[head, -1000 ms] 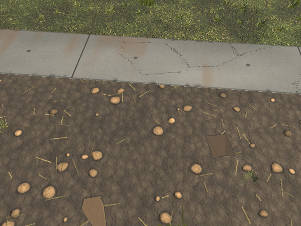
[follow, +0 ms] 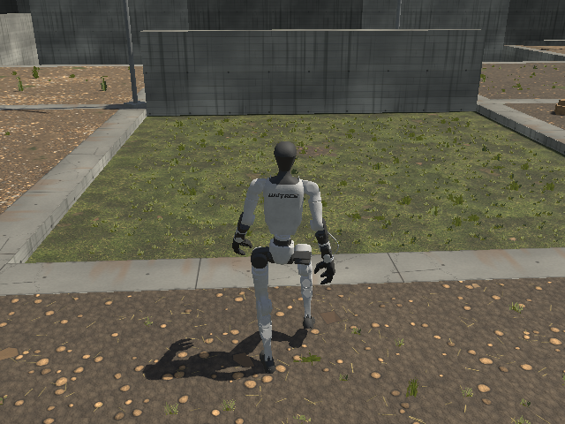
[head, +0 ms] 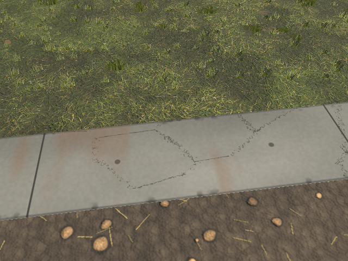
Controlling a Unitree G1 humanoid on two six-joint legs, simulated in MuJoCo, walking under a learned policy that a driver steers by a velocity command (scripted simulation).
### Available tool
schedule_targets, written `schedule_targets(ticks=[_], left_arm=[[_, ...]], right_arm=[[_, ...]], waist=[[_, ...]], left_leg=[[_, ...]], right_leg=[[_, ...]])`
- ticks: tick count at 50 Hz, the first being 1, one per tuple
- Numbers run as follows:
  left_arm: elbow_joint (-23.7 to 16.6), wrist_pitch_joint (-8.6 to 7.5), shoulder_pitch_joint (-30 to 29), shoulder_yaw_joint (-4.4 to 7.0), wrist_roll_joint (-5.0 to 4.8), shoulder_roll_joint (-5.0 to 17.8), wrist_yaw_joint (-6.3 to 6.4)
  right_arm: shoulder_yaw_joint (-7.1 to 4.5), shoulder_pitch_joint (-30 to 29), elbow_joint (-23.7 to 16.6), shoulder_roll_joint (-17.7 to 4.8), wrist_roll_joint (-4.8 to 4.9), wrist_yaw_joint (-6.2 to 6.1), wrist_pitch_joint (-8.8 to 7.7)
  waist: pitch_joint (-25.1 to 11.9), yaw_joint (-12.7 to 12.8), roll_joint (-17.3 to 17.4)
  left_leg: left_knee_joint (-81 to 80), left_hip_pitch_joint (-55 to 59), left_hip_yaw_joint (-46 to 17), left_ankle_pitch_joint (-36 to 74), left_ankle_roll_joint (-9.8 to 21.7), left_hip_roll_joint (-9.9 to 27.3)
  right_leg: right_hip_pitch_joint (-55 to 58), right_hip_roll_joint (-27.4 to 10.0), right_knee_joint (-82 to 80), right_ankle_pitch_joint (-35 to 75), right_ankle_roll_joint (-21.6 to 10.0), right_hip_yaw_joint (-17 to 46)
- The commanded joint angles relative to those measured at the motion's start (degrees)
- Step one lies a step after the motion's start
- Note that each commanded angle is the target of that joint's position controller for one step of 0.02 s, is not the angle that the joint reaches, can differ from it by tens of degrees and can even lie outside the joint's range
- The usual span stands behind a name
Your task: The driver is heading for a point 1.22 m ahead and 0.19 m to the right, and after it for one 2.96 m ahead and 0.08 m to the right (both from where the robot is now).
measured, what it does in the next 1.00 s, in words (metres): walks ahead: right foot, then left foot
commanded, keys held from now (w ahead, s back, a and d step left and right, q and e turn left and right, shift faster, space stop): w+e+shift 0.36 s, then w+shift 0.14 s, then w+q+shift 0.50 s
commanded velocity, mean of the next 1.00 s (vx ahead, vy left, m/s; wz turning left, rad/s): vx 1.00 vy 0.00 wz -0.22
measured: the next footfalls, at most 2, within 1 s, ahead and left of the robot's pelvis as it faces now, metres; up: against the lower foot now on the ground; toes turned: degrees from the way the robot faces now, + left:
right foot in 0.20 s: +0.39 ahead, -0.08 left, +0.00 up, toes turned -13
left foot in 0.66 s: +0.83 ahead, -0.07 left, +0.00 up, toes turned -25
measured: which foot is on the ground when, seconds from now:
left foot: down 0.00-0.18, up 0.20-0.64, down 0.66-1.00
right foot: up 0.00-0.18, down 0.20-0.68, up 0.70-1.00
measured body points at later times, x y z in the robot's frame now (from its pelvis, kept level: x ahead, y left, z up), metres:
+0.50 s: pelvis +0.43 -0.06 +0.01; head +0.44 -0.08 +0.45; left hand +0.53 +0.17 -0.12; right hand +0.60 -0.35 -0.03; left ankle +0.70 +0.07 -0.66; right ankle +0.35 -0.07 -0.73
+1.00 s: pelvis +0.89 -0.16 +0.01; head +0.92 -0.15 +0.45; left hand +1.21 -0.03 -0.03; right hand +0.77 -0.38 -0.12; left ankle +0.79 -0.05 -0.73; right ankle +1.07 -0.38 -0.68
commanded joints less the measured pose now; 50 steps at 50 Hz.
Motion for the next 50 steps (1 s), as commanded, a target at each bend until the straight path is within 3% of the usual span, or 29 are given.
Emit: schedule_targets(ticks=[1,4,7,9,10,11,12,13,14,15,16,17,19,22,24,28,29,31,32,33,34,35,36,37,38,40,42,47,50], left_arm=[[-3.3,-0.46,-0.5,-0.36,0.52,0.2,-1.22],[-7.1,-1.87,-8.5,-0.49,0.35,0.5,-3.53],[-9.0,-2.09,-6.6,0.79,-0.19,3.2,-5.43],[-5.8,-0.39,11.7,3.54,-0.48,9.0,-5.03],[-1.6,0.31,27.1,6.08,-0.27,14.2,-3.96],[1.7,1.18,28.8,5.66,-0.09,13.5,-2.7],[-2.3,0.04,21.7,4.03,2.44,11.4,-2.85],[-3.1,-1.15,22.0,3.08,3.23,7.1,-2.94],[-3.2,-2.35,21.8,2.9,3.26,5.7,-3.15],[-4.0,-3.1,17.1,2.61,2.5,5.4,-3.66],[-5.4,-3.65,12.4,2.48,2.11,5.7,-3.54],[-6.5,-3.64,9.3,2.39,1.98,6.0,-2.91],[-7.0,-3.35,7.5,1.74,1.43,4.5,-1.63],[-5.5,-2.86,10.8,1.1,0.94,3.0,0.72],[-4.1,-2.63,13.8,1.18,0.84,3.4,0.76],[-1.5,-2.94,17.9,1.77,0.75,5.1,-0.01],[-0.8,-2.65,18.1,1.86,1.15,5.5,0.12],[-0.6,-1.97,16.1,2.28,2.93,7.4,0.14],[-1.2,-1.56,13.3,2.46,4.3,8.8,0.02],[-3.3,-1.49,6.9,2.42,4.98,9.5,0.02],[-5.4,-2.24,9.3,1.15,5.3,4.3,-0.18],[-4.9,-3.92,16.0,-0.71,1.99,0.5,-1.33],[-6.1,-5.37,10.9,-0.4,0.02,4.7,-1.6],[-8.1,-6.32,2.8,-0.69,0.38,6.0,-1.77],[-9.8,-7.13,-2.3,-0.85,2.03,4.6,-1.53],[-10.4,-7.2,-1.5,-0.66,3.33,3.7,-1.14],[-10.8,-6.51,-1.0,-0.73,3.45,3.6,-0.46],[-15.7,-6.91,-14.7,-1.95,4.06,0.8,-0.94],[-17.0,-6.99,-17.0,-0.38,2.28,3.3,-0.72]], right_arm=[[-0.11,-6.9,-5.7,-5.9,-0.16,-1.65,-1.72],[-0.24,-3.1,-5.5,-8.6,-0.04,-2.9,-0.49],[-1.06,-3.8,-7.9,-13.4,-0.29,-4.75,1.21],[-2.12,-9.9,-10.6,-16.6,-0.07,-5.25,2.54],[-2.27,-14.9,-13.0,-16.0,0.7,-4.24,2.39],[0.08,-17.2,-14.4,-6.4,0.35,-2.26,0.56],[2.42,-9.8,-19.4,1.6,2.48,-0.68,-2.8],[2.16,-14.5,-22.7,-3.1,3.32,0.28,-5.5],[1.55,-18.7,-24.5,-5.4,4.26,0.37,-6.17],[1.35,-18.3,-24.3,-5.1,3.33,0.02,-5.64],[1.34,-16.3,-23.9,-4.5,2.2,-0.23,-4.55],[0.89,-14.6,-23.4,-5.2,1.34,-0.38,-3.25],[0.23,-14.8,-23.7,-6.6,1.09,-1.22,-1.42],[1.69,-26.0,-27.8,-2.7,-0.69,-2.03,-0.86],[2.22,-30.8,-29.5,-0.5,0.17,-1.8,-0.97],[0.24,-35.6,-31.4,-5.1,2.9,-1.16,-1.63],[-0.22,-35.0,-31.4,-5.9,3.24,-0.75,-1.92],[-1.95,-27.3,-29.8,-8.8,3.83,-0.23,-2.11],[-3.07,-18.3,-27.7,-11.2,4.51,-0.29,-1.69],[-3.45,-3.2,-24.0,-12.2,4.4,-0.39,-0.9],[-3.84,7.0,-21.4,-14.8,2.64,-0.28,-0.24],[-3.82,7.6,-19.0,-13.7,2.41,0.78,-0.52],[-2.99,3.3,-20.2,-8.5,1.7,0.17,-0.04],[-2.59,1.1,-21.0,-7.1,1.15,0.17,0.31],[-2.37,-0.1,-20.8,-7.0,1.04,1.0,0.34],[-1.91,-2.8,-20.8,-6.1,1.5,1.2,0.34],[-1.62,-2.5,-20.1,-5.7,2.88,0.62,0.7],[-1.96,0.8,-18.4,-7.1,3.56,-1.45,1.85],[-2.02,4.5,-16.3,-6.5,4.63,-1.28,2.21]], waist=[[10.3,3.3,2.5],[11.6,1.0,0.0],[5.3,4.8,5.7],[-3.5,15.5,11.7],[-9.1,22.5,9.7],[-1.6,19.0,-8.3],[-7.3,6.9,-22.0],[-12.0,9.6,-14.1],[-7.4,8.4,-3.4],[-2.9,4.1,8.9],[-1.3,0.9,10.6],[0.8,-0.9,10.9],[3.3,-1.9,9.6],[5.7,3.6,4.2],[5.1,7.7,0.3],[5.3,12.2,-3.2],[5.0,11.5,-3.9],[-0.2,6.5,-5.9],[-5.5,1.0,-7.2],[-11.9,-7.4,-6.7],[-20.6,-6.8,10.0],[-21.8,-1.8,28.3],[-12.7,-3.2,19.8],[-6.3,-3.6,9.1],[-1.4,-1.5,-0.7],[0.4,3.1,-0.3],[2.5,4.6,2.4],[5.9,0.1,5.7],[4.5,-1.3,7.7]], left_leg=[[-12.8,-11.9,-2.2,20.5,1.4,15.0],[-10.2,-0.7,0.6,31.8,-1.3,16.3],[1.7,3.5,4.2,71.9,-3.1,16.8],[22.5,-0.3,2.6,90.0,-0.9,19.3],[42.0,-9.8,1.0,81.4,0.2,16.7],[69.0,-28.3,-0.9,9.6,-0.6,4.7],[84.4,-49.4,-13.5,-15.7,-0.5,-2.5],[82.1,-54.5,-22.3,-10.3,3.4,-0.6],[76.2,-54.8,-22.2,-6.3,4.9,1.5],[69.9,-51.3,-22.2,-2.3,4.4,4.2],[65.4,-46.9,-23.0,-0.5,2.8,5.9],[61.6,-43.3,-23.1,0.5,0.7,7.3],[52.3,-39.2,-20.7,1.8,-2.4,9.4],[32.9,-33.1,-14.8,19.0,-4.9,8.9],[21.8,-26.6,-12.3,27.9,-5.2,6.6],[10.0,-33.7,-12.4,26.5,-2.6,6.0],[8.8,-35.6,-11.8,24.2,-0.9,5.8],[10.7,-31.7,-8.6,16.5,2.9,2.7],[12.5,-23.9,-7.4,13.7,4.8,0.9],[15.0,-6.0,-11.4,14.5,7.1,3.9],[15.8,16.6,-31.8,-0.6,13.6,12.1],[-0.3,27.1,-63.4,-20.7,20.4,20.4],[-3.6,24.1,-64.7,-28.1,17.9,20.2],[-3.4,15.4,-56.7,-18.3,15.9,18.4],[-4.3,5.9,-51.7,-9.2,14.9,15.5],[-5.5,-3.0,-44.6,-0.1,15.0,11.1],[-6.1,-8.3,-41.5,4.6,15.5,9.4],[-6.7,-25.9,-34.4,13.6,11.3,4.4],[-4.4,-21.7,-38.2,10.6,9.2,5.1]], right_leg=[[2.3,-0.5,-7.3,9.3,0.0,-1.0],[-1.0,1.7,-18.0,10.1,-1.6,-6.8],[14.1,8.6,-22.4,4.4,-3.1,-16.8],[34.7,11.2,-19.0,-6.1,-5.8,-15.9],[54.3,10.9,-25.9,-4.9,-8.4,-10.7],[59.5,7.3,-28.1,-7.0,-10.3,-1.4],[69.5,-1.1,-37.6,-18.8,-21.5,30.5],[71.0,-4.9,-51.0,-33.9,-21.9,44.8],[65.1,-5.2,-55.1,-36.3,-18.5,45.0],[54.3,-4.1,-55.2,-34.6,-16.0,41.0],[45.6,-1.9,-54.6,-32.1,-15.8,37.7],[39.0,1.0,-55.4,-28.6,-15.0,33.2],[30.7,4.5,-55.7,-20.6,-13.6,23.8],[23.4,9.3,-54.4,-7.1,-10.9,11.7],[22.4,9.8,-54.5,-8.2,-8.6,9.9],[42.0,3.2,-52.2,-3.7,-7.8,12.4],[48.1,1.4,-50.6,4.6,-7.1,11.9],[57.5,-0.6,-42.4,34.6,-5.2,8.9],[58.8,-0.4,-32.9,49.5,-4.4,6.4],[48.4,0.6,-16.6,50.0,-3.0,3.8],[27.3,7.5,8.2,18.5,0.5,0.9],[8.4,14.7,18.1,-25.8,2.7,4.0],[0.1,10.0,19.1,-23.2,0.5,6.7],[0.3,8.3,15.8,-20.0,-0.2,5.5],[3.0,7.5,10.6,-19.1,-0.5,4.4],[8.3,5.4,1.4,-17.5,1.1,4.0],[9.1,4.6,-4.7,-18.0,3.6,2.5],[24.4,9.1,-29.9,5.2,6.3,-2.3],[31.4,11.0,-37.6,8.0,6.8,-0.4]])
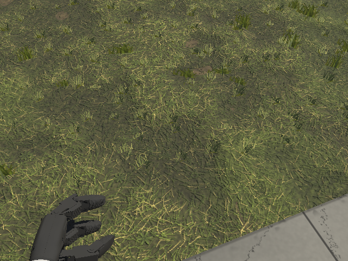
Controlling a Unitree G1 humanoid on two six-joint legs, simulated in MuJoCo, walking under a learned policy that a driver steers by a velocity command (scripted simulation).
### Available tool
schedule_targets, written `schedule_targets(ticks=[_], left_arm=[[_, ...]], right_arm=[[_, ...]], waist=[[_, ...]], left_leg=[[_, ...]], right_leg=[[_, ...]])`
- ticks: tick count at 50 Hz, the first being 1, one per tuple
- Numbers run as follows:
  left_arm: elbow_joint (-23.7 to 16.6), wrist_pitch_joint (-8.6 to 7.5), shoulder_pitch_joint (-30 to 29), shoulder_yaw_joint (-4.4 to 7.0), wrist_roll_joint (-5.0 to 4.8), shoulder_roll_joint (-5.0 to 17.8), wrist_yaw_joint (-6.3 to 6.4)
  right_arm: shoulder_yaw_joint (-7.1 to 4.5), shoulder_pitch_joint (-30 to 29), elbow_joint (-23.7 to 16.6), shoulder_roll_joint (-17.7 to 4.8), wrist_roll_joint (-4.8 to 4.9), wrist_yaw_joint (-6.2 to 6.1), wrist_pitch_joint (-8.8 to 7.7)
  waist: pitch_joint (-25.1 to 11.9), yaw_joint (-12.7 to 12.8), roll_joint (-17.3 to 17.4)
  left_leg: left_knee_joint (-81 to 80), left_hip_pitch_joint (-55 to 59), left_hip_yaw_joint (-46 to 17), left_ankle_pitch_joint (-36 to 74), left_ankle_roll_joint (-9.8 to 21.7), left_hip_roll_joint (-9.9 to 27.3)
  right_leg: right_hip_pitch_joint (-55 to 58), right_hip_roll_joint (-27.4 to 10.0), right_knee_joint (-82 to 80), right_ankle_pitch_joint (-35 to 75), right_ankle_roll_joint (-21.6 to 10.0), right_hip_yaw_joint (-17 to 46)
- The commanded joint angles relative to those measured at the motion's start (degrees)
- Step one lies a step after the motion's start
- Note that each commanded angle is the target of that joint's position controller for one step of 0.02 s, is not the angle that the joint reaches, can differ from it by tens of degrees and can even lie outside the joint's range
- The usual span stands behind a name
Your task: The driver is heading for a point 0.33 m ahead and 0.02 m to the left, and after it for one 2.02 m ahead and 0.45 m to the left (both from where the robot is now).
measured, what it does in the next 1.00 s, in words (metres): goes down, turning left: right foot, then left foot 0.15 m lower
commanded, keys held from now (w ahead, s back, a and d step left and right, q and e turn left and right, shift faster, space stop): w+q+shift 0.38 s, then w+shift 0.14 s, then w+e+shift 0.48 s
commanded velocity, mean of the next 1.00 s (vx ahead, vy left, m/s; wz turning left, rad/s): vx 1.00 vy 0.00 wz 0.28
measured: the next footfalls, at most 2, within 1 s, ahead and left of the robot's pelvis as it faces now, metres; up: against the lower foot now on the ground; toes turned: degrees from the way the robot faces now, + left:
right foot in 0.10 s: +0.32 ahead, -0.15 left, +0.00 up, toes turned +13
left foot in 0.62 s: +0.65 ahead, +0.30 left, -0.15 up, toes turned +32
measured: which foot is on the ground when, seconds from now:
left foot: down 0.00-0.12, up 0.14-0.60, down 0.62-1.00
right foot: up 0.00-0.08, down 0.10-0.62, up 0.64-1.00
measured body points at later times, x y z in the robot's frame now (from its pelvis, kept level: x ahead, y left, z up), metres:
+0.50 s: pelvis +0.43 +0.05 -0.05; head +0.44 +0.08 +0.40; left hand +0.26 +0.30 -0.18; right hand +0.77 -0.06 -0.09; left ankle +0.58 +0.28 -0.72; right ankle +0.28 -0.16 -0.74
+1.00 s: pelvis +0.88 +0.27 -0.19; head +0.91 +0.26 +0.26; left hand +0.99 +0.56 -0.26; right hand +0.97 +0.02 -0.33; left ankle +0.62 +0.29 -0.87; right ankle +1.10 +0.26 -0.86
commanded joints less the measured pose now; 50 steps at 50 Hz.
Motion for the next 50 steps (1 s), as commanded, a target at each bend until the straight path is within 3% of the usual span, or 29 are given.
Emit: schedule_targets(ticks=[1,3,5,6,7,8,10,12,15,18,20,22,24,27,29,30,31,32,33,34,35,36,37,38,41,43,47,48,50], left_arm=[[-5.6,-0.87,-6.2,2.69,-1.79,6.2,0.29],[-6.1,-1.64,-4.0,4.64,-2.59,9.8,0.64],[-3.0,-1.2,19.2,6.48,-2.81,13.7,1.62],[-0.4,-0.6,29.8,7.33,-1.51,17.8,1.34],[0.5,-0.33,29.0,6.67,-2.53,14.4,0.25],[-0.4,0.61,25.4,5.7,-2.31,8.8,0.94],[2.3,2.11,20.9,5.02,-0.39,7.7,1.28],[4.1,2.03,17.1,4.35,0.15,5.6,0.99],[6.2,1.53,12.5,4.72,-1.87,6.8,0.39],[8.0,1.28,14.1,6.34,-0.78,11.3,0.6],[9.4,0.77,17.3,5.37,-0.92,9.4,1.67],[10.6,0.84,20.7,5.07,-0.98,10.3,2.28],[11.5,1.17,24.4,4.98,-1.12,11.7,1.66],[13.8,3.45,30.2,4.8,-2.69,14.0,1.95],[15.4,5.67,32.1,4.29,-2.44,15.2,2.76],[16.8,5.69,31.0,3.69,-1.51,14.6,2.42],[16.5,5.31,25.9,4.46,-3.09,16.2,2.06],[14.1,3.52,31.0,2.57,-2.04,5.1,1.28],[13.8,1.28,37.3,1.59,-4.13,5.8,0.38],[11.7,0.45,31.5,2.6,-6.17,9.1,0.59],[8.3,0.41,22.7,2.12,-6.77,8.5,1.31],[8.5,1.54,19.6,1.9,-5.87,8.0,2.53],[9.3,2.74,23.3,2.18,-5.49,7.3,2.89],[10.4,4.67,23.7,2.09,-4.29,5.0,2.56],[8.4,6.83,20.3,2.12,-3.5,2.6,1.78],[6.6,6.49,15.4,1.86,-1.96,2.5,0.97],[5.2,5.81,10.8,2.26,-2.42,4.1,-1.66],[5.3,5.62,12.1,3.28,-2.6,5.9,-2.14],[8.0,7.02,26.9,6.33,-3.47,11.9,-2.43]], right_arm=[[-2.28,-2.3,-3.3,-8.5,1.03,-0.62,-0.61],[-2.8,-2.8,-2.6,-9.8,0.65,-1.07,0.1],[-2.69,-8.7,-5.6,-10.5,-2.37,-0.5,1.05],[-0.1,-1.2,-6.7,-2.3,-0.6,-0.04,0.4],[1.26,0.8,-7.4,-2.9,1.45,-0.5,0.35],[-0.17,-6.6,-7.7,-7.7,1.74,-1.11,0.75],[-1.51,-16.5,-10.0,-10.8,-1.61,-1.03,1.04],[-1.47,-16.2,-11.4,-7.2,-0.67,-0.14,2.46],[-0.63,-20.2,-14.4,-4.8,-0.21,0.43,3.79],[-1.98,-16.5,-11.0,-8.3,-1.31,2.24,2.98],[-2.58,-23.5,-12.1,-9.2,-0.92,3.14,1.57],[-1.59,-29.4,-13.8,-7.8,-2.09,4.43,0.29],[-1.68,-32.7,-14.4,-8.4,-0.97,5.33,-0.09],[-1.77,-35.2,-14.6,-9.7,-1.16,5.59,-0.47],[-3.08,-23.7,-10.4,-11.8,-0.85,4.9,-0.26],[-4.57,-12.7,-7.1,-14.0,-0.91,3.95,0.07],[-5.12,-2.2,-3.4,-15.2,-2.13,2.94,0.15],[-4.01,-0.5,-1.6,-19.1,-5.93,2.36,-0.6],[-4.51,1.4,-2.4,-19.5,-5.56,2.33,-0.78],[-5.57,4.2,-1.4,-18.6,-4.16,2.29,-0.3],[-6.05,2.3,0.5,-18.8,-3.76,2.01,-0.54],[-4.59,-5.9,0.2,-14.9,-3.66,1.76,-1.14],[-3.17,-10.6,-0.1,-11.2,-4.2,2.0,-2.58],[-2.25,-14.8,0.5,-7.4,-3.66,2.09,-3.31],[-1.22,-23.9,0.3,-6.3,-3.87,1.12,-3.77],[-1.66,-23.1,1.0,-8.0,-4.14,-0.73,-4.15],[-3.1,-19.7,0.9,-13.3,-2.89,-2.89,-2.28],[-3.53,-18.9,0.6,-15.2,-3.06,-3.16,-1.62],[-4.41,-22.5,-1.0,-18.9,-2.39,-3.0,-0.12]], waist=[[2.9,3.1,6.3],[1.1,5.6,7.6],[-15.8,17.6,8.1],[-29.8,16.7,-11.7],[-32.1,15.3,-22.8],[-19.6,16.9,-17.1],[-4.0,14.4,-0.7],[0.7,9.8,-2.7],[5.5,7.6,-4.2],[0.5,6.9,2.4],[4.6,8.7,2.3],[5.5,10.0,3.0],[8.5,11.3,2.4],[10.4,11.0,0.4],[4.7,5.8,-3.1],[-1.5,-0.4,-3.7],[-2.8,-8.4,-4.0],[-9.0,-1.8,14.6],[-22.8,-0.1,15.5],[-28.7,-3.6,13.6],[-20.8,-2.9,6.0],[-11.7,0.5,0.3],[-8.9,5.4,2.3],[-1.2,8.5,1.6],[7.1,12.3,7.5],[6.8,11.0,6.3],[5.3,9.6,-0.3],[2.4,10.9,0.8],[-5.9,20.3,6.8]], left_leg=[[-5.1,-16.7,-13.1,14.5,4.8,9.5],[1.7,-9.6,-14.0,28.3,3.6,9.9],[28.1,-15.4,-9.2,35.2,0.6,8.4],[54.3,-38.1,-2.2,10.3,-3.3,1.4],[63.4,-47.3,0.3,-8.9,-2.7,5.7],[64.9,-53.1,2.5,-4.4,-2.4,8.9],[57.9,-48.3,5.8,1.3,-2.3,12.9],[53.3,-43.0,5.6,0.2,-2.2,16.8],[45.6,-44.5,6.9,2.4,-2.5,20.4],[46.5,-43.9,9.1,23.5,-3.3,19.0],[36.5,-48.4,8.0,33.5,-1.0,17.0],[22.6,-35.0,11.6,49.4,0.1,13.4],[18.6,-32.3,12.6,48.0,0.1,11.8],[10.5,-33.1,15.4,41.1,0.3,8.9],[8.2,-25.6,14.7,35.8,1.2,9.9],[7.3,-10.0,15.8,39.0,2.9,10.3],[-0.6,6.8,12.2,45.0,5.8,14.5],[24.1,31.8,4.3,66.0,7.4,23.4],[32.5,38.3,0.9,70.6,8.5,27.3],[20.4,38.5,-6.4,47.4,13.1,29.9],[5.6,27.6,-16.1,14.6,13.9,31.8],[-1.4,14.1,-18.0,4.7,12.3,32.0],[-0.5,2.3,-18.3,6.9,11.6,35.2],[-0.9,-11.5,-9.0,15.4,9.2,31.9],[-8.3,-25.9,9.1,20.2,3.1,26.4],[-8.9,-20.5,17.8,27.2,1.8,22.8],[-7.5,-4.5,27.3,42.3,-1.2,19.7],[-3.4,-1.7,28.0,56.3,-1.9,19.3],[15.6,-2.6,27.5,80.2,-2.3,21.1]], right_leg=[[20.3,4.8,-7.1,3.2,0.7,-3.5],[23.4,5.5,-10.4,-2.1,-0.8,-3.7],[49.5,-4.4,-2.4,-9.8,-5.8,2.1],[75.6,-20.8,-5.4,-30.8,-16.6,30.7],[76.3,-25.3,-13.4,-47.1,-17.0,46.0],[68.4,-21.3,-14.9,-45.3,-13.5,37.4],[46.8,-16.7,-16.9,-20.5,-10.8,18.6],[35.6,-14.9,-20.1,-15.0,-10.6,10.2],[28.5,-15.6,-25.5,-9.3,-10.4,1.1],[33.6,-14.2,-20.2,-1.7,-11.2,-8.0],[35.9,-11.8,-19.3,-6.8,-7.0,-11.6],[28.7,-8.4,-20.2,-13.7,-3.3,-18.6],[29.7,-10.3,-19.0,-14.7,-3.5,-19.5],[41.0,-12.8,-10.5,4.1,-3.5,-20.2],[48.0,-14.0,7.2,21.2,-4.5,-18.0],[43.8,-12.3,21.6,30.7,-5.2,-15.5],[28.5,-8.1,45.7,17.7,-2.6,-15.0],[-0.5,0.4,75.7,-51.7,-2.0,-5.2],[-5.9,1.1,74.4,-48.1,-3.9,7.3],[-10.6,0.2,67.4,-41.7,-2.6,7.1],[-14.6,-2.0,60.3,-35.0,-1.6,1.9],[-13.9,-4.6,62.9,-30.3,-1.2,-1.5],[-9.5,-7.7,59.7,-21.7,-2.0,0.9],[-4.8,-9.3,55.6,-19.0,-0.5,0.4],[-0.2,-11.9,39.0,-14.1,1.4,0.6],[-1.0,-11.2,28.8,-7.0,0.3,-2.9],[2.4,-4.6,12.4,1.2,-5.2,-13.0],[8.4,-0.4,11.9,1.1,-6.2,-17.0],[28.0,4.5,16.9,-7.5,-8.8,-19.2]])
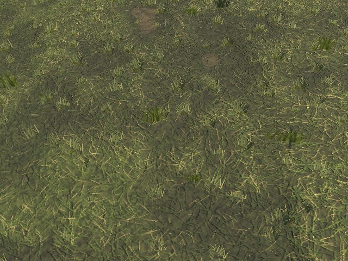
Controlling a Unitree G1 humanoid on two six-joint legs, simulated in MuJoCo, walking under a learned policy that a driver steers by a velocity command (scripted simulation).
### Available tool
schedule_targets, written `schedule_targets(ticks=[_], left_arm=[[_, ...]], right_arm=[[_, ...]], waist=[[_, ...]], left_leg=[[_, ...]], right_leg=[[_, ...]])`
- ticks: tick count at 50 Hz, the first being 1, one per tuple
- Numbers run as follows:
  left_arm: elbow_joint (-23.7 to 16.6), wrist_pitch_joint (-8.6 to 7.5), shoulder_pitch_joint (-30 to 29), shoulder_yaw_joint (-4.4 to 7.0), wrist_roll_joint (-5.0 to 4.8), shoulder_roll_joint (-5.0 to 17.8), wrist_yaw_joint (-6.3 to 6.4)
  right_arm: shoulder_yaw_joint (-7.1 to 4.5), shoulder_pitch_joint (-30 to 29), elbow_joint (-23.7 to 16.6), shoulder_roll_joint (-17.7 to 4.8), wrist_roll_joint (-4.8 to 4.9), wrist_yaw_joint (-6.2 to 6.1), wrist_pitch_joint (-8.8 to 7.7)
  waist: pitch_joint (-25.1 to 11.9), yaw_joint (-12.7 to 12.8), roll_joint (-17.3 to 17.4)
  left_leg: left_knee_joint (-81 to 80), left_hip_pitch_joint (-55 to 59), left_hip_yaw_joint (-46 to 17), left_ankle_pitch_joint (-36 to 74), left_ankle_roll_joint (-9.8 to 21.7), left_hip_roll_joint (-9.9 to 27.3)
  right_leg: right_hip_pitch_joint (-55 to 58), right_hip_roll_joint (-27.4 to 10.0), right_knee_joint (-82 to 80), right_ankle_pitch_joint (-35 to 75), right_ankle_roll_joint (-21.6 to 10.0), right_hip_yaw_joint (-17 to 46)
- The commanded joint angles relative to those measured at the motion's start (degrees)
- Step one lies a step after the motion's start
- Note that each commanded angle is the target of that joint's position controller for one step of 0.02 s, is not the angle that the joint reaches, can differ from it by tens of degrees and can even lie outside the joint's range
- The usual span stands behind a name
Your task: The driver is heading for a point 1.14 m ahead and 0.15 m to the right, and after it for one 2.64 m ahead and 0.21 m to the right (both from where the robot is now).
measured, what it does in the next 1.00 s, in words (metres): walks ahead: right foot, then left foot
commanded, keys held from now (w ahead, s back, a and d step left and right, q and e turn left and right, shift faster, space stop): w+e+shift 0.26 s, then w+shift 0.18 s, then w+q+shift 0.54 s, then q+shift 0.02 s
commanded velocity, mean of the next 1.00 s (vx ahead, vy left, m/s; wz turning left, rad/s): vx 1.00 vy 0.00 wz -0.09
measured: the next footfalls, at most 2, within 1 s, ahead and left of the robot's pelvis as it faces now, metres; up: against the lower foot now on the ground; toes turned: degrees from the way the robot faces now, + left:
right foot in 0.04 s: +0.24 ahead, -0.06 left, +0.00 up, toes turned -5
left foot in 0.46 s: +0.71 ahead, -0.01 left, +0.00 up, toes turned -28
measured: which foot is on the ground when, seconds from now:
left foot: down 0.00-0.00, up 0.02-0.44, down 0.46-0.88, up 0.90-1.00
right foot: up 0.00-0.02, down 0.04-0.48, up 0.50-0.88, down 0.90-1.00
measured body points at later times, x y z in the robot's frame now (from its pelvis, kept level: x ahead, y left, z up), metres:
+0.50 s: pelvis +0.50 -0.05 +0.01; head +0.52 -0.07 +0.46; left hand +0.61 +0.21 -0.11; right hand +0.65 -0.36 -0.03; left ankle +0.67 +0.01 -0.70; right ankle +0.22 -0.05 -0.65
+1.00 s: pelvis +0.92 -0.20 +0.03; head +0.93 -0.20 +0.48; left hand +1.16 +0.01 -0.03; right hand +0.91 -0.47 -0.10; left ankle +0.78 -0.06 -0.58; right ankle +0.95 -0.35 -0.70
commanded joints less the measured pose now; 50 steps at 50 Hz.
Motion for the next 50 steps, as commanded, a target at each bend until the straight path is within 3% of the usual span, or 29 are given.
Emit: schedule_targets(ticks=[1,2,3,4,5,6,7,10,13,15,19,21,22,23,24,25,26,27,28,29,33,37,42,44,45,46,47,48,50], left_arm=[[5.1,1.99,32.9,6.98,-0.71,15.2,-0.24],[9.2,2.98,38.5,6.58,-1.04,14.3,0.32],[7.2,1.8,31.0,4.01,1.18,11.2,-0.64],[3.1,-0.14,24.6,3.01,2.52,8.7,-0.88],[1.5,-1.59,22.8,3.36,2.15,7.9,-1.07],[0.7,-2.86,18.9,3.52,1.88,8.3,-1.45],[-0.1,-3.75,15.2,3.32,1.55,8.4,-1.58],[-1.1,-3.97,12.7,2.75,0.14,7.7,0.86],[-0.1,-3.19,16.0,2.26,-0.6,6.3,3.11],[0.9,-2.23,17.6,2.36,-0.26,6.1,3.53],[4.1,-1.94,22.1,2.46,-0.25,4.7,3.65],[4.5,-1.41,21.4,3.51,0.31,6.9,4.09],[3.8,-1.02,19.1,4.06,1.46,8.8,3.87],[1.8,-0.98,13.0,4.13,3.18,10.5,3.24],[-0.5,-1.59,9.7,2.51,4.98,5.7,2.85],[0.5,-2.43,25.1,0.77,-0.36,-0.7,2.16],[1.9,-2.89,22.8,0.55,-1.45,3.7,2.21],[-0.6,-3.65,12.2,0.47,-0.62,5.7,1.68],[-3.2,-4.69,3.5,0.24,1.28,5.0,1.78],[-4.8,-5.45,0.5,0.4,2.59,4.7,1.93],[-6.5,-5.75,-0.3,-0.36,3.01,2.8,2.07],[-10.6,-6.92,-12.6,-1.48,2.75,1.8,0.98],[-11.6,-6.65,-13.4,1.51,0.97,6.8,2.15],[-10.3,-6.71,-1.3,3.63,0.74,10.0,3.09],[-8.3,-6.0,14.2,4.81,0.74,13.6,4.16],[-5.7,-5.32,19.1,5.05,1.31,17.2,3.08],[-5.6,-4.79,18.1,4.43,1.05,12.1,2.78],[-4.9,-4.36,15.5,3.68,0.95,8.4,3.14],[-2.9,-3.57,10.6,2.78,3.11,5.7,3.02]], right_arm=[[-3.41,-14.9,-8.7,-15.8,1.54,0.06,0.08],[-1.48,-19.9,-9.6,-8.1,2.05,1.54,-1.35],[1.35,-11.8,-13.3,2.2,1.42,3.23,-3.95],[1.76,-7.7,-16.8,-0.5,2.56,4.07,-6.09],[0.75,-13.3,-16.9,-5.9,3.73,4.15,-6.84],[0.24,-16.6,-17.0,-6.6,3.41,3.5,-6.69],[0.4,-16.6,-16.2,-5.7,1.88,2.73,-5.89],[0.0,-16.8,-16.0,-6.1,0.41,1.67,-3.69],[0.91,-28.3,-20.6,-2.6,-0.62,1.3,-3.27],[1.38,-31.5,-22.5,-0.1,-0.1,1.9,-3.3],[-0.3,-34.0,-25.0,-3.5,1.8,2.62,-4.17],[-1.97,-29.3,-24.7,-6.9,2.16,2.54,-4.8],[-3.34,-21.5,-23.3,-9.4,2.79,2.12,-4.84],[-4.03,-7.6,-20.5,-11.3,3.53,1.43,-4.07],[-3.66,8.7,-16.7,-13.1,2.79,0.96,-2.87],[-3.9,9.6,-13.1,-15.4,0.82,2.73,-3.51],[-2.59,6.4,-14.0,-8.4,1.13,3.11,-3.27],[-1.81,3.7,-14.2,-4.8,0.52,2.79,-2.72],[-1.86,3.3,-13.4,-6.0,0.3,3.56,-2.69],[-1.82,1.7,-12.9,-6.1,0.33,4.18,-3.09],[-0.59,2.7,-10.6,-3.8,2.37,3.89,-2.89],[-1.43,3.7,-10.4,-6.9,2.8,1.75,-1.85],[-1.28,9.2,-8.2,-6.1,4.0,1.52,-0.67],[-1.56,6.7,-9.0,-7.2,3.1,1.92,-0.17],[-0.92,4.0,-11.6,-5.5,1.24,1.93,-0.17],[2.02,13.8,-12.6,2.4,3.88,2.02,-0.64],[1.6,11.4,-12.0,-1.7,5.38,0.95,-0.14],[0.7,3.7,-13.1,-4.8,4.51,0.62,0.07],[0.14,-4.5,-15.3,-4.5,1.99,0.99,0.51]], waist=[[-12.6,22.4,5.6],[-5.4,23.5,-8.1],[-5.3,9.5,-27.3],[-13.4,4.8,-25.6],[-8.0,5.8,-11.8],[-2.8,3.0,0.9],[-1.3,0.5,6.1],[0.1,-1.4,3.9],[3.2,3.2,1.7],[2.4,6.0,-1.8],[1.3,9.0,-5.7],[-1.6,5.6,-7.5],[-6.4,0.6,-8.6],[-13.5,-7.5,-10.5],[-23.2,-12.8,-2.0],[-28.8,-2.2,33.3],[-20.3,-3.9,24.6],[-12.5,-5.4,12.7],[-5.8,-4.5,-0.5],[-4.8,-2.1,-2.4],[-1.6,2.5,1.5],[3.1,-0.5,2.1],[0.8,-0.2,5.1],[-7.9,7.7,6.0],[-18.6,14.3,2.5],[-30.8,9.1,-20.4],[-23.7,10.3,-18.8],[-12.7,11.1,-12.8],[-1.7,7.7,-1.9]], left_leg=[[30.7,-24.5,-4.4,88.9,5.8,12.7],[60.3,-38.0,-5.2,31.2,2.7,0.8],[75.7,-54.3,-16.3,-5.0,3.7,-6.5],[74.4,-62.6,-25.4,-2.7,7.0,-6.2],[68.4,-62.1,-25.6,2.9,8.9,-3.6],[61.0,-59.9,-25.4,7.8,9.0,-1.5],[56.5,-54.8,-26.3,10.3,8.0,0.4],[42.1,-47.4,-25.7,13.0,3.0,3.2],[22.2,-43.3,-20.6,24.8,-0.1,0.9],[11.5,-38.7,-17.4,34.8,-0.6,-0.8],[2.9,-37.2,-18.8,40.4,0.3,-0.8],[2.3,-34.9,-17.3,34.9,2.6,-2.1],[3.5,-27.9,-15.9,32.7,4.3,-2.8],[7.5,-14.4,-17.2,30.1,6.5,0.5],[13.6,5.1,-27.6,18.0,8.3,6.8],[-3.9,18.1,-67.3,-4.6,22.1,20.5],[-9.0,15.1,-74.1,-17.4,20.8,18.6],[-8.8,6.9,-63.8,-10.0,19.3,15.8],[-9.8,-3.7,-57.4,2.1,17.6,12.3],[-9.5,-8.2,-53.5,9.6,17.7,10.1],[-11.7,-16.9,-46.8,22.1,19.6,6.8],[-15.3,-32.6,-42.0,21.5,17.1,4.4],[-7.8,-29.9,-42.5,28.5,12.2,4.3],[11.2,-30.6,-38.9,44.7,8.4,1.5],[29.9,-39.7,-35.6,37.4,7.0,-0.7],[49.9,-55.8,-29.7,0.8,5.0,-4.6],[57.8,-64.0,-27.4,2.7,5.4,0.9],[59.1,-67.8,-25.0,7.3,5.6,2.7],[55.9,-63.2,-22.9,11.3,5.5,6.0]], right_leg=[[51.7,7.7,2.1,-3.0,-5.5,-2.9],[55.8,5.5,-6.0,0.4,-7.6,4.4],[58.1,3.0,-10.7,-3.5,-13.2,26.5],[61.8,-6.8,-28.1,-28.7,-19.7,52.7],[55.2,-8.4,-35.5,-37.1,-17.2,56.6],[45.4,-7.8,-35.7,-36.6,-15.0,54.6],[37.0,-5.9,-33.6,-30.8,-14.0,50.6],[27.0,0.3,-33.4,-15.7,-13.1,36.7],[21.9,5.2,-33.5,-3.6,-10.1,27.7],[21.0,6.5,-33.4,-2.8,-7.2,23.8],[32.4,1.7,-31.3,-1.1,-6.0,26.7],[41.2,-0.3,-25.1,20.2,-4.8,26.5],[43.2,-0.2,-17.1,33.4,-3.7,25.3],[38.8,-0.1,-3.8,39.3,-2.4,22.8],[26.3,3.0,18.0,21.9,-1.7,20.6],[6.2,14.0,38.4,-25.7,2.8,18.4],[-2.4,7.7,39.1,-24.8,0.8,17.5],[-3.4,5.4,38.2,-21.9,-0.1,15.6],[-1.0,4.8,33.5,-20.7,-0.5,13.9],[0.6,3.5,27.5,-19.4,-0.3,14.0],[4.3,1.4,11.0,-19.8,3.6,12.7],[16.8,4.1,-9.4,-1.6,6.6,9.3],[32.0,6.7,-18.7,2.8,6.7,10.2],[46.6,3.8,-17.7,-2.7,3.6,11.2],[64.0,-6.0,-15.0,-13.3,0.0,20.4],[80.2,-22.4,-23.2,-33.0,-10.0,52.0],[74.8,-21.4,-29.1,-46.0,-8.8,59.3],[66.7,-18.3,-30.3,-39.3,-6.3,48.9],[49.3,-14.3,-31.6,-13.0,-5.0,32.3]])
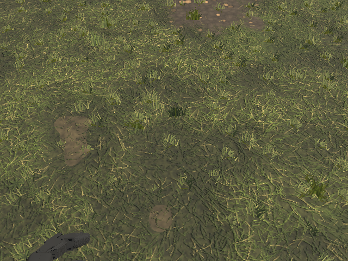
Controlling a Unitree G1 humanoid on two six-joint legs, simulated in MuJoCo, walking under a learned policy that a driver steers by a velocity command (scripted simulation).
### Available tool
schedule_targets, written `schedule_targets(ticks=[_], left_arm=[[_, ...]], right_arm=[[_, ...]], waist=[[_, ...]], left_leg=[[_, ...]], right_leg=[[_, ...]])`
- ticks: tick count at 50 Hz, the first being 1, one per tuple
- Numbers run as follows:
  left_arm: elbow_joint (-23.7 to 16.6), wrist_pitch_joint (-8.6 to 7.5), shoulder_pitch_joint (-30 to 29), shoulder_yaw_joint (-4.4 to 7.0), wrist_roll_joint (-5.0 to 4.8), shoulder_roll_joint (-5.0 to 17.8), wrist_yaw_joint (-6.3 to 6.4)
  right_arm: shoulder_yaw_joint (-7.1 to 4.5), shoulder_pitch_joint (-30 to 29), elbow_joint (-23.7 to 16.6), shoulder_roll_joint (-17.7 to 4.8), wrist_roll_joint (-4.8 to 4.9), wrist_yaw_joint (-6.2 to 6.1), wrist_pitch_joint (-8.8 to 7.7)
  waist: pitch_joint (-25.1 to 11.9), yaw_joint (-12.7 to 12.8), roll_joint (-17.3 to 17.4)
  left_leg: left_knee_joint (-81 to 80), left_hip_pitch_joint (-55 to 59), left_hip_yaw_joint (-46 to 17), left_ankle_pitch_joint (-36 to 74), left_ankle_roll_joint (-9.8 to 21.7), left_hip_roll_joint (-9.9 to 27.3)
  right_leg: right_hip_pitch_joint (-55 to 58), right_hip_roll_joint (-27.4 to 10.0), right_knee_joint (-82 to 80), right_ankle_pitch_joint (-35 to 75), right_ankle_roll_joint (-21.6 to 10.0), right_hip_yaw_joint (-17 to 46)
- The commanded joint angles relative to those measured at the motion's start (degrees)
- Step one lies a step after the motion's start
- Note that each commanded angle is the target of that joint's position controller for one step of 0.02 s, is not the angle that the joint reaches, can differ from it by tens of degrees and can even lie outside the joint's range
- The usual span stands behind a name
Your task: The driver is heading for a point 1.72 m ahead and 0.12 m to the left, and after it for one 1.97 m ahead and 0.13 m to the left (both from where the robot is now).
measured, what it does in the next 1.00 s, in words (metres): walks ahead: left foot, then right foot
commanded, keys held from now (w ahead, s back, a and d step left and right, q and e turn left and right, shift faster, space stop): q+shift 0.20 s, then shift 0.16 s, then e+shift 0.58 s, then shift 0.06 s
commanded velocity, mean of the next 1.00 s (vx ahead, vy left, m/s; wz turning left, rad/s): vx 0.22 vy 0.00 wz -0.02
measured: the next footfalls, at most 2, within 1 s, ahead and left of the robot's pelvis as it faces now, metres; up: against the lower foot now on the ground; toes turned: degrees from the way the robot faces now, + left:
left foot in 0.28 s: +0.40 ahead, +0.13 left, +0.00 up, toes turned +15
right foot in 0.80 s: +0.40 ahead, -0.12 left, +0.00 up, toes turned +1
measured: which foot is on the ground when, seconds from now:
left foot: up 0.00-0.26, down 0.28-0.80, up 0.82-1.00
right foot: down 0.00-0.26, up 0.28-0.78, down 0.80-1.00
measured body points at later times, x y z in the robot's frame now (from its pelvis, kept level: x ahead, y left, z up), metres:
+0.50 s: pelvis +0.29 +0.04 +0.00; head +0.33 +0.06 +0.45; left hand +0.36 +0.34 -0.11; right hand +0.52 -0.15 -0.10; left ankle +0.36 +0.12 -0.73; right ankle +0.35 -0.13 -0.66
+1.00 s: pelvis +0.36 -0.04 +0.02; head +0.42 -0.08 +0.46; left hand +0.51 +0.25 -0.06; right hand +0.53 -0.33 -0.09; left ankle +0.37 +0.13 -0.64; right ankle +0.36 -0.12 -0.73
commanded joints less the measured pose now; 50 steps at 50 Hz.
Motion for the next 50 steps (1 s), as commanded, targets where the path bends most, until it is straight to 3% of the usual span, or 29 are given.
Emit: schedule_targets(ticks=[1,3,5,7,9,11,12,13,14,15,16,17,18,20,22,24,27,31,36,39,40,41,42,43,44,45,46,47,50], left_arm=[[2.4,0.89,10.1,2.46,2.06,4.8,0.27],[3.0,0.86,4.5,2.05,0.55,2.8,0.03],[3.1,0.64,0.2,2.94,-0.47,6.4,0.44],[3.2,0.87,-2.1,4.02,-0.78,10.5,1.37],[4.0,0.71,-0.5,4.63,-1.49,13.2,1.88],[4.1,0.64,0.9,5.37,-2.9,16.0,1.64],[4.1,0.84,1.5,5.4,-3.25,16.5,1.33],[4.4,0.88,2.8,4.67,-2.79,14.9,0.87],[4.5,1.48,8.8,2.45,0.72,7.2,-0.02],[4.9,1.68,19.4,1.32,1.48,8.1,-0.46],[4.8,2.14,18.4,2.33,-0.2,15.5,-0.56],[3.6,2.81,13.3,2.36,-1.49,16.3,-0.24],[3.4,3.93,9.8,2.24,-1.02,15.3,0.74],[5.1,6.13,11.6,1.97,-0.8,14.1,1.69],[6.2,6.49,13.3,1.23,-0.44,10.7,1.89],[6.5,6.28,12.9,0.5,-0.38,8.0,2.04],[5.4,6.95,9.4,0.92,-1.0,9.3,1.76],[2.8,9.0,5.1,1.84,-1.2,10.2,1.56],[1.4,9.25,5.6,2.3,-1.12,9.0,0.06],[2.6,9.12,10.9,3.25,-1.09,9.1,-1.07],[3.0,9.04,13.0,4.35,-0.54,11.8,-0.74],[2.0,8.82,14.7,6.55,-0.19,20.4,0.43],[0.2,7.83,14.8,6.3,1.52,21.1,0.07],[0.2,6.73,14.9,6.2,2.05,19.6,-0.32],[-0.2,6.14,12.2,6.17,0.82,18.3,-0.06],[-0.9,6.45,9.6,5.79,-0.81,16.4,0.43],[-1.8,7.0,7.9,5.29,-1.74,15.1,1.04],[-2.4,7.53,7.7,5.07,-1.74,14.5,1.54],[-3.0,8.16,8.8,4.67,-0.75,13.8,2.56]], right_arm=[[-1.1,-8.3,-9.0,-3.2,-1.17,0.29,-0.15],[-1.01,-8.5,-10.7,-1.4,-0.05,0.6,1.72],[-0.41,-11.1,-13.0,-1.3,-1.37,1.53,1.75],[-0.76,-9.5,-11.6,-3.0,-2.52,3.27,1.08],[-1.7,-9.2,-11.3,-5.4,-2.29,4.54,1.48],[-3.37,-6.2,-10.9,-9.5,-2.59,4.72,2.28],[-4.78,-0.8,-10.0,-12.2,-2.76,4.45,2.46],[-5.99,4.6,-8.6,-14.3,-2.66,3.58,2.68],[-5.5,0.9,-9.3,-17.5,-2.26,2.1,2.61],[-3.9,-6.0,-15.6,-19.7,-4.89,2.08,1.46],[-4.03,-8.0,-17.7,-17.5,-4.64,2.89,1.41],[-3.93,-10.1,-17.1,-16.5,-3.78,3.19,1.24],[-3.47,-12.0,-16.6,-14.6,-2.64,2.98,1.16],[-1.59,-14.6,-15.6,-10.9,-3.76,2.37,1.02],[-0.28,-15.0,-13.2,-7.6,-4.96,1.95,0.07],[-0.37,-15.2,-11.1,-7.5,-5.48,1.3,-0.31],[-1.8,-16.5,-10.2,-10.5,-5.13,0.11,1.07],[-2.0,-16.8,-9.1,-9.0,-4.34,-0.96,2.79],[-2.99,-17.6,-8.0,-9.5,-3.57,-1.27,3.74],[-3.57,-19.1,-7.5,-9.8,-1.89,-1.43,4.24],[-3.47,-16.7,-6.4,-8.1,-1.66,-1.28,4.24],[-2.79,-17.1,-8.8,-5.5,-4.1,-1.06,4.09],[-2.57,-24.1,-11.6,-5.8,-5.03,-1.12,3.45],[-2.9,-25.5,-11.6,-7.1,-4.14,-1.07,3.07],[-3.2,-24.4,-10.7,-7.5,-3.36,-1.3,2.88],[-3.38,-23.1,-9.6,-7.7,-3.48,-1.81,2.89],[-3.59,-23.3,-9.5,-8.2,-3.62,-2.09,2.92],[-3.53,-23.4,-9.6,-7.8,-3.47,-1.91,2.83],[-3.05,-22.1,-8.0,-6.9,-2.71,-1.49,2.93]], waist=[[3.1,5.4,-5.8],[5.2,1.7,-7.5],[6.6,0.4,-7.3],[2.4,-0.3,-5.8],[-0.6,-0.4,-5.8],[-3.5,-2.9,-5.8],[-6.1,-6.4,-4.6],[-7.9,-9.7,-0.6],[-7.1,-3.5,17.1],[-19.0,3.1,19.9],[-26.8,-0.3,9.6],[-21.9,-0.1,2.6],[-15.2,0.6,-2.6],[-9.8,3.6,-2.6],[-9.7,4.8,-1.1],[-10.7,4.6,-0.3],[-9.4,3.2,1.2],[-4.0,1.4,2.9],[-4.1,1.5,4.2],[-5.6,4.6,3.8],[-3.9,4.9,-1.3],[-3.1,2.9,-19.6],[-4.9,5.9,-19.2],[-6.9,6.5,-12.4],[-6.6,4.5,-9.0],[-6.6,3.4,-6.9],[-6.6,2.8,-7.5],[-7.3,2.5,-8.2],[-9.1,3.2,-8.0]], left_leg=[[5.1,-27.9,-0.5,2.3,-0.7,8.4],[-0.3,-26.1,0.4,-0.9,-1.9,10.2],[-12.7,-22.4,2.7,7.4,-3.2,10.1],[-27.5,-9.9,6.1,24.4,-2.8,7.1],[-31.7,-2.1,9.1,28.8,-1.8,3.4],[-34.0,5.4,10.7,25.4,1.0,-0.5],[-36.2,13.8,10.5,26.0,3.0,-2.1],[-38.5,24.1,7.5,30.0,5.1,-1.5],[-38.9,29.9,-4.3,57.0,8.6,8.1],[-39.8,34.7,-28.8,75.6,19.5,20.9],[-45.2,35.2,-32.5,62.9,22.4,23.0],[-49.2,28.7,-30.9,40.8,20.2,20.7],[-50.4,20.8,-27.5,30.2,16.4,17.4],[-51.1,7.1,-19.2,34.5,13.6,15.7],[-51.5,1.0,-11.1,45.1,13.1,14.0],[-51.8,1.2,-4.0,51.3,12.5,13.2],[-54.4,3.4,-0.9,42.1,12.4,14.4],[-58.3,5.7,-1.2,20.2,12.2,17.1],[-55.3,11.1,3.0,25.5,10.3,19.1],[-47.4,11.2,8.2,26.6,5.1,17.4],[-39.3,6.6,11.7,19.3,0.6,13.5],[-21.7,-11.1,16.4,-3.6,-5.9,5.2],[-10.3,-22.6,7.1,-15.7,-7.5,-2.1],[-5.4,-24.1,1.9,-13.2,-6.5,-1.2],[-5.4,-25.2,0.3,-8.0,-5.8,-0.2],[-6.9,-25.4,0.0,-4.4,-6.0,0.7],[-8.2,-23.8,-0.5,-2.1,-6.3,1.0],[-8.3,-22.0,-0.4,-0.2,-6.8,0.1],[-12.1,-20.4,0.5,3.8,-7.9,-0.5]], right_leg=[[20.6,-17.6,-15.8,11.4,-11.7,18.7],[13.6,-16.5,-16.4,26.1,-9.9,8.4],[7.6,-15.7,-19.1,32.1,-9.6,1.8],[5.2,-11.4,-18.3,30.3,-7.3,-6.3],[7.6,-11.3,-14.7,35.3,-5.5,-9.3],[10.5,-11.7,-5.5,46.3,-4.5,-9.7],[9.1,-11.5,4.0,47.5,-3.9,-9.5],[2.7,-9.5,17.7,34.8,-1.9,-8.9],[-7.8,-1.3,40.4,-23.3,0.8,-9.3],[-13.7,2.3,55.9,-32.0,2.0,0.8],[-13.9,0.9,59.0,-25.8,1.9,6.2],[-17.2,-0.8,54.6,-19.1,1.6,5.2],[-17.9,-3.3,49.6,-14.9,1.6,4.5],[-11.1,-6.0,44.5,-13.3,1.6,4.3],[-4.7,-7.0,37.7,-13.0,2.0,3.9],[-2.4,-6.9,29.8,-10.1,2.8,3.5],[-4.1,-6.4,25.2,-4.4,3.6,1.6],[-9.5,-7.7,23.3,-5.4,3.5,0.8],[-6.7,-6.4,14.8,-8.6,1.4,-3.1],[2.4,-2.9,-0.7,0.3,-2.0,-6.2],[7.1,-3.6,-7.9,9.2,-4.8,-0.9],[16.4,-18.0,-9.5,34.1,-12.3,21.0],[19.3,-22.3,-10.5,41.7,-21.5,30.9],[20.4,-20.3,-10.8,38.9,-21.0,27.7],[21.3,-16.8,-9.7,35.9,-17.6,24.0],[21.2,-15.1,-9.0,34.0,-15.1,21.5],[19.6,-14.0,-9.0,33.4,-13.9,20.5],[18.8,-12.7,-8.9,34.1,-13.5,20.2],[20.6,-12.0,-8.2,35.8,-12.9,18.1]])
